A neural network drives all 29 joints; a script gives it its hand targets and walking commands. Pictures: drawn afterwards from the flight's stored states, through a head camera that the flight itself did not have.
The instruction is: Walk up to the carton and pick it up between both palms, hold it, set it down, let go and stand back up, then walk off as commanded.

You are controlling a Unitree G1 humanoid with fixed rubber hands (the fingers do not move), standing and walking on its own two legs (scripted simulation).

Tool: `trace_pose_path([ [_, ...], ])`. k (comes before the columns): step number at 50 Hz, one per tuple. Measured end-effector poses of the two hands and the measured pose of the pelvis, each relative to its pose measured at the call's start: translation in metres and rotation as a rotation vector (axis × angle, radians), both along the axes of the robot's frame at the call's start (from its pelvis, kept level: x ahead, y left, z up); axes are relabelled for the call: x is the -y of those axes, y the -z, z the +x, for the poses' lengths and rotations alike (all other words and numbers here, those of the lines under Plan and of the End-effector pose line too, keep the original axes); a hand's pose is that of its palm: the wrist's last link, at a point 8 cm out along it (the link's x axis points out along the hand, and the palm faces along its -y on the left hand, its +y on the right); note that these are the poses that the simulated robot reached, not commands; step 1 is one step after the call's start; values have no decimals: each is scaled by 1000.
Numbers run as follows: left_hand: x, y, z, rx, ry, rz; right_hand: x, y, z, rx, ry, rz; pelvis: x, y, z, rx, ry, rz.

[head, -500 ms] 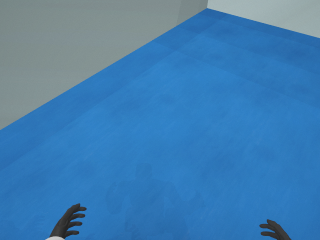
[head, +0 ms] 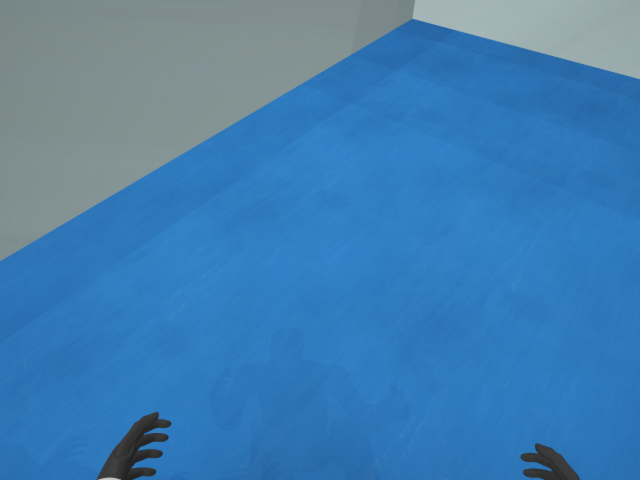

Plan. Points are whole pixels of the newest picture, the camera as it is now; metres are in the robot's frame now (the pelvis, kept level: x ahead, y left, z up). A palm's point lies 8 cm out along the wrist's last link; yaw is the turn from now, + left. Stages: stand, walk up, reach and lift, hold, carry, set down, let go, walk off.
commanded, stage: walk up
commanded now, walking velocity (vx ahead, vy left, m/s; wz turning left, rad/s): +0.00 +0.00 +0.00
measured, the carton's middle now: out of the picture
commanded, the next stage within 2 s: none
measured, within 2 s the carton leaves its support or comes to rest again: neither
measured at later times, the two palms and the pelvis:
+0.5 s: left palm out of the picture +0.02 +0.19 -0.04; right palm out of the picture +0.08 -0.41 -0.10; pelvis -0.08 -0.12 +0.01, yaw +9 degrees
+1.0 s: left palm out of the picture -0.09 +0.14 -0.03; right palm out of the picture -0.10 -0.50 -0.11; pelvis -0.18 -0.18 +0.02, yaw +13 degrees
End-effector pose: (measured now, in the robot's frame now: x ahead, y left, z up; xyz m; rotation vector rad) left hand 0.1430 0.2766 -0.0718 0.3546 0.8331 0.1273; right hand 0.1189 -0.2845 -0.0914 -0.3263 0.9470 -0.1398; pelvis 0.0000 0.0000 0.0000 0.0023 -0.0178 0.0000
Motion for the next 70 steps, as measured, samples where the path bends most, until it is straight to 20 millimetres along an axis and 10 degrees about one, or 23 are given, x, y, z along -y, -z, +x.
trace_pose_path([
  [9,2,-4,-12,-33,-23,3,16,-4,-17,-67,-32,-32,16,-7,-16,15,-55,-19],
  [20,59,-2,-87,-114,-117,50,99,16,-26,-97,-122,-56,91,3,-57,-9,-138,36],
  [27,91,-40,-128,-138,-148,123,133,12,-50,-131,-142,-9,130,-19,-83,-13,-162,99],
  [49,138,-46,-228,-40,-205,112,210,19,-209,-361,-133,-36,183,-16,-175,61,-232,94],
  [59,145,-9,-290,18,-221,54,233,22,-307,-412,-104,-97,197,9,-248,106,-305,58],
  [62,159,-11,-333,-28,-277,26,232,17,-299,-373,-129,-88,210,0,-261,98,-336,52],
  [70,206,-9,-448,-136,-466,64,229,10,-203,-124,-381,-78,262,0,-306,15,-440,45],
])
